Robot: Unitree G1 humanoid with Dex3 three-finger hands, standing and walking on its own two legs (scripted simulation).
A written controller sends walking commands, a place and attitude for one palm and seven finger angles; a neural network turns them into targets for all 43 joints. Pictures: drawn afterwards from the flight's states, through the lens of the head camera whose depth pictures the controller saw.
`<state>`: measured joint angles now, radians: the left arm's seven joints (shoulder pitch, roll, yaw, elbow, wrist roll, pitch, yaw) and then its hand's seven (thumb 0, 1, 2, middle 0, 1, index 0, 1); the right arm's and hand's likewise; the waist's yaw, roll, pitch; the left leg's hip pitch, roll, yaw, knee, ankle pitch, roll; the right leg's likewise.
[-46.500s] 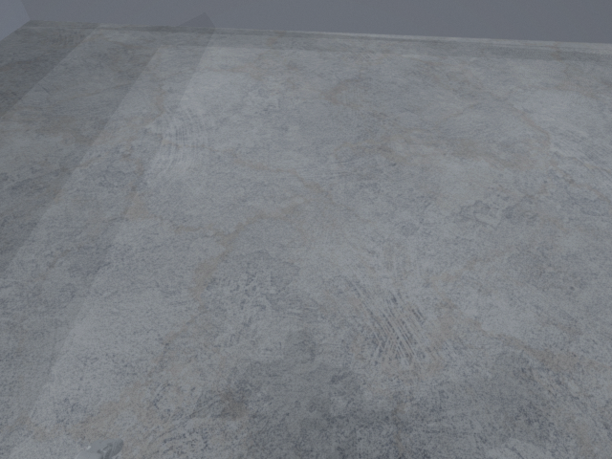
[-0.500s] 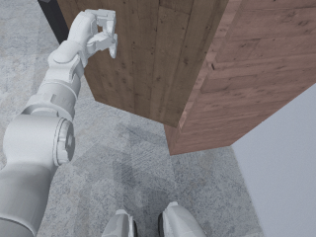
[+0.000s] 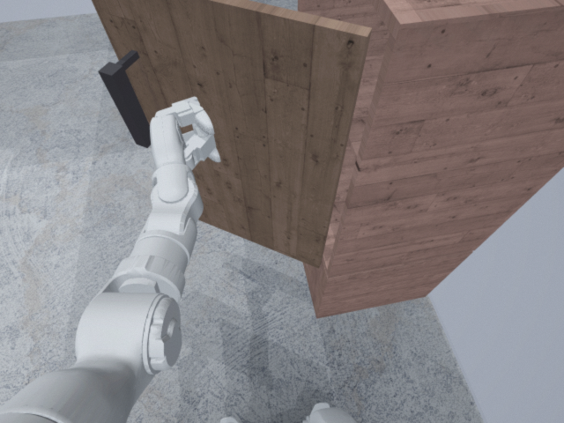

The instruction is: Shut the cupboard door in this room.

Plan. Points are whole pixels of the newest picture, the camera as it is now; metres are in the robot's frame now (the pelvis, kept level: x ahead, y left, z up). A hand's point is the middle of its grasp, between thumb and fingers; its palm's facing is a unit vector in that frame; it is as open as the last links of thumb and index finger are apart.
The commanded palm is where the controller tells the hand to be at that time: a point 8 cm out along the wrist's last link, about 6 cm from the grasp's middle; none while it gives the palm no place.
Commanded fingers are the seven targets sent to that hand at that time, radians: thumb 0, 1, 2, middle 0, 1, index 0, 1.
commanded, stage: pull the fist back off the door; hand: left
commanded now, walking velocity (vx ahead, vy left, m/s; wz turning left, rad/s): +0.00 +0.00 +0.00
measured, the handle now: (138, 100) +0.60 +0.18 +0.10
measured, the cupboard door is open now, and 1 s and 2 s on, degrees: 55 55 55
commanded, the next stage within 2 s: draw the hand back to the body in 0.42 s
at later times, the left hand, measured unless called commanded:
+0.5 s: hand (217, 172) +0.43 +0.05 +0.11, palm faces +0.06 -1.00 -0.06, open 3.1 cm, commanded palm +0.40 +0.11 +0.10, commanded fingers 0.00 0.90 0.90 -1.30 -1.50 -1.30 -1.50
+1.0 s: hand (123, 225) +0.34 +0.14 +0.15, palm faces +0.09 -1.00 +0.01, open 3.1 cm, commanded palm +0.29 +0.20 +0.15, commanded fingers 0.00 0.90 0.90 -1.19 -1.38 -1.19 -1.38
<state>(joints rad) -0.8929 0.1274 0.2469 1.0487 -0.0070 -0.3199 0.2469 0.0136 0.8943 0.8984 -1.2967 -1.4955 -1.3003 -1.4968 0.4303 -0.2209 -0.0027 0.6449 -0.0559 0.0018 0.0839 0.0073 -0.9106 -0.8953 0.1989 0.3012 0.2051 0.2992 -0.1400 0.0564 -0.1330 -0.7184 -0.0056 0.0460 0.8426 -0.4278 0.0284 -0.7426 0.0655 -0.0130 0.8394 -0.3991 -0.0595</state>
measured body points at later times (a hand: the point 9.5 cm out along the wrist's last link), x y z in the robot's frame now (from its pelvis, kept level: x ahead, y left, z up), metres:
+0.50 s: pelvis -0.02 +0.00 +0.01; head +0.04 -0.01 +0.45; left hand +0.42 +0.10 +0.11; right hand +0.09 -0.24 -0.12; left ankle -0.02 +0.10 -0.70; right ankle -0.01 -0.08 -0.70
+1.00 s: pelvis -0.01 +0.01 +0.03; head +0.00 +0.00 +0.48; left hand +0.32 +0.20 +0.15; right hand +0.15 -0.23 -0.07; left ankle -0.02 +0.10 -0.70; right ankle -0.01 -0.08 -0.70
